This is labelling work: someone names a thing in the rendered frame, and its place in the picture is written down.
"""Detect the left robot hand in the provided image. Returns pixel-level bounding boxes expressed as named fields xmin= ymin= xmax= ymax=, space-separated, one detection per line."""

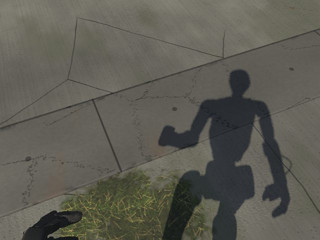
xmin=21 ymin=210 xmax=83 ymax=240

